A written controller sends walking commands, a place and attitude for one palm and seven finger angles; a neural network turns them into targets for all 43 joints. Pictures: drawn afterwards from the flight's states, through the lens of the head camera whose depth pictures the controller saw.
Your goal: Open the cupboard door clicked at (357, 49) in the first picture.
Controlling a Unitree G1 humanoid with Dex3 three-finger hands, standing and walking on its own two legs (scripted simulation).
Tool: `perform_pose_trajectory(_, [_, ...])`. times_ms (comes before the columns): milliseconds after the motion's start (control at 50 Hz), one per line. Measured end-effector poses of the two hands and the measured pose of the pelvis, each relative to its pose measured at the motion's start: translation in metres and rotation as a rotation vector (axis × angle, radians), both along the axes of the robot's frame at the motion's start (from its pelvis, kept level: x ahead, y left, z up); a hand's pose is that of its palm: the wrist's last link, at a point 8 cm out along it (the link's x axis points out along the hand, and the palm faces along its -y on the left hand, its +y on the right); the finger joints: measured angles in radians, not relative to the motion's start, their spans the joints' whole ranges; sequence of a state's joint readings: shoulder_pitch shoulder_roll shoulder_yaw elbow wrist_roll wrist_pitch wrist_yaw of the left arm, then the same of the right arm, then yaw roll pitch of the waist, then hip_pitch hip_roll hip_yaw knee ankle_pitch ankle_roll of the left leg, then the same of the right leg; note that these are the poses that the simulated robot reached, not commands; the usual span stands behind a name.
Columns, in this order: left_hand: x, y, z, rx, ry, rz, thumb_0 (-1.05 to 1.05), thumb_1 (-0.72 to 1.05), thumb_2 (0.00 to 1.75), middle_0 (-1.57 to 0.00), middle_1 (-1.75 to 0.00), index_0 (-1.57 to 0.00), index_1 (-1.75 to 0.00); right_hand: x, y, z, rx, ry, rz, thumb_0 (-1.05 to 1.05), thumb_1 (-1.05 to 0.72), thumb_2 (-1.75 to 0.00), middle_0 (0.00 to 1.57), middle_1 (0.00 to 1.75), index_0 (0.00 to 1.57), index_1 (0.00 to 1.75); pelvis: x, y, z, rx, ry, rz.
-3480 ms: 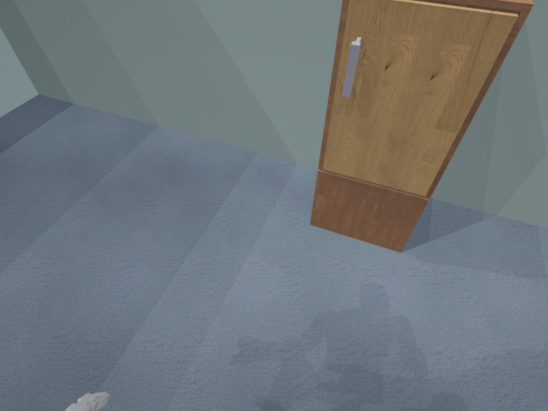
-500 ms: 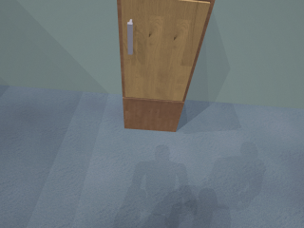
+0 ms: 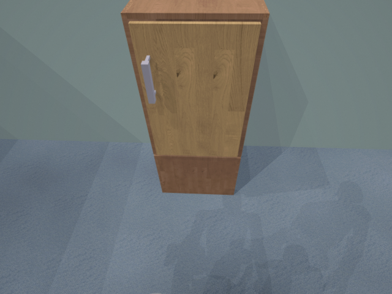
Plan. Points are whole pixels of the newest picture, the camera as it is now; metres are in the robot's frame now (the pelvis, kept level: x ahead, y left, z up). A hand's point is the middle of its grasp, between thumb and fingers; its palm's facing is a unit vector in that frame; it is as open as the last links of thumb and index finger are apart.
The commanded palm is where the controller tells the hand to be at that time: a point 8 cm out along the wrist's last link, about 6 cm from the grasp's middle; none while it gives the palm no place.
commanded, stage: take the last steps up to it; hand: left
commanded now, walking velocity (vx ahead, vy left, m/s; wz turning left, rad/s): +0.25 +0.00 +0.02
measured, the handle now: (150, 80) +0.74 +0.18 +0.04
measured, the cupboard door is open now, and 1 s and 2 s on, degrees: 0 0 0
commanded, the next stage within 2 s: come to a stop and stand still in 0.22 s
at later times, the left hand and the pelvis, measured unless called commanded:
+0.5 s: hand out of the picture +0.14 +0.20 -0.18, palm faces +0.06 -0.99 -0.14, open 7.4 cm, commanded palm none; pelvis +0.15 +0.04 +0.00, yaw +0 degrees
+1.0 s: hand (134, 268) +0.21 +0.17 -0.15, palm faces +0.07 -0.96 -0.26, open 7.4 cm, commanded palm none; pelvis +0.14 -0.02 +0.01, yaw +1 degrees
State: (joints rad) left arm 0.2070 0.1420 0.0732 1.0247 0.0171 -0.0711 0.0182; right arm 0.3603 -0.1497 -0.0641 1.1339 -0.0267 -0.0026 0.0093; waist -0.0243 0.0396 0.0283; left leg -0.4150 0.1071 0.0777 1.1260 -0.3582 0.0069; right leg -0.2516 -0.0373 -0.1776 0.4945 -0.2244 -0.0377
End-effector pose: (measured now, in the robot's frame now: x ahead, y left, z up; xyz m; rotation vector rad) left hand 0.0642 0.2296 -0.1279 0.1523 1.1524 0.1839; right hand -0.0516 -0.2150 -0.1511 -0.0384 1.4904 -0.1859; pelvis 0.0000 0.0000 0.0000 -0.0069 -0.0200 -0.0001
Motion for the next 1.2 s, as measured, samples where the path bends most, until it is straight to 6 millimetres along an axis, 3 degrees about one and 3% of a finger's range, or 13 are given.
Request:
perform_pose_trajectory(100, [-0.017,0.002,-0.004,-0.011,0.131,0.025,-0.01,0.95,0.89,-0.20,-0.30,-0.20,-0.29,0.099,-0.019,0.015,-0.056,-0.161,0.055,0.00,-0.91,-0.90,0.20,0.29,0.19,0.30,0.034,-0.001,0.007,-0.011,0.013,0.012])
perform_pose_trajectory(220, [-0.036,0.000,-0.019,-0.088,0.283,0.084,0.00,0.93,0.89,-0.20,-0.30,-0.19,-0.29,0.205,-0.009,0.026,-0.088,-0.288,0.149,0.00,-0.91,-0.90,0.20,0.29,0.19,0.30,0.079,0.014,0.002,-0.033,0.009,0.018])
perform_pose_trajectory(280, [-0.037,0.003,-0.033,-0.127,0.352,0.110,0.00,0.92,0.89,-0.20,-0.30,-0.19,-0.29,0.248,0.007,0.025,-0.107,-0.339,0.186,0.00,-0.91,-0.90,0.20,0.29,0.19,0.30,0.104,0.027,-0.008,-0.042,0.002,0.013])
perform_pose_trajectory(340, [-0.023,0.009,-0.037,-0.141,0.401,0.098,0.01,0.91,0.89,-0.20,-0.30,-0.19,-0.29,0.269,0.022,0.026,-0.112,-0.364,0.182,0.00,-0.91,-0.90,0.20,0.29,0.19,0.30,0.122,0.036,-0.009,-0.021,-0.005,-0.003])
perform_pose_trajectory(400, [0.010,0.017,-0.032,-0.130,0.378,0.075,0.01,0.91,0.89,-0.20,-0.30,-0.19,-0.29,0.269,0.033,0.027,-0.107,-0.334,0.147,-0.01,-0.91,-0.90,0.20,0.29,0.20,0.30,0.137,0.040,-0.003,-0.013,-0.006,-0.006])
perform_pose_trajectory(580, [0.119,0.028,-0.020,-0.046,0.205,0.017,0.01,0.92,0.89,-0.20,-0.30,-0.19,-0.29,0.255,0.015,0.022,-0.119,-0.199,0.077,-0.02,-0.94,-0.90,0.21,0.30,0.20,0.30,0.159,0.030,0.004,0.001,-0.009,-0.008])
perform_pose_trajectory(660, [0.151,0.026,-0.011,0.011,0.138,-0.002,0.01,0.92,0.89,-0.20,-0.30,-0.19,-0.29,0.244,0.000,0.011,-0.090,-0.157,0.051,-0.01,-0.93,-0.90,0.21,0.29,0.20,0.30,0.160,0.014,0.001,0.006,-0.012,-0.011])
perform_pose_trajectory(740, [0.169,0.015,-0.004,0.073,0.073,-0.029,0.01,0.92,0.89,-0.20,-0.30,-0.19,-0.29,0.236,-0.021,-0.009,-0.047,-0.140,0.024,0.00,-0.92,-0.90,0.21,0.29,0.20,0.30,0.161,-0.007,-0.009,0.029,-0.011,-0.019])
perform_pose_trajectory(860, [0.164,-0.009,0.011,0.077,0.047,-0.033,0.01,0.91,0.89,-0.20,-0.30,-0.19,-0.29,0.225,-0.040,-0.012,-0.025,-0.115,0.029,0.00,-0.91,-0.90,0.20,0.29,0.20,0.30,0.151,-0.020,-0.003,0.033,-0.012,0.003])
perform_pose_trajectory(980, [0.142,-0.018,0.015,0.046,0.035,0.010,0.01,0.91,0.89,-0.20,-0.30,-0.20,-0.30,0.214,-0.048,-0.002,-0.027,-0.103,0.080,0.00,-0.91,-0.90,0.20,0.29,0.19,0.30,0.138,-0.022,0.004,0.046,0.001,0.023])
perform_pose_trajectory(1100, [0.100,-0.004,0.007,0.019,0.085,0.052,0.00,0.91,0.89,-0.20,-0.30,-0.20,-0.30,0.208,-0.043,0.012,-0.060,-0.117,0.120,0.00,-0.91,-0.90,0.20,0.29,0.19,0.30,0.125,-0.012,0.007,0.041,0.016,0.026])
perform_pose_trajectory(1200, [0.062,0.021,-0.012,-0.015,0.169,0.084,0.01,0.91,0.89,-0.20,-0.30,-0.20,-0.30,0.197,-0.024,0.019,-0.110,-0.158,0.131,0.00,-0.91,-0.90,0.20,0.29,0.19,0.30,0.117,0.010,0.001,-0.005,0.026,0.023])
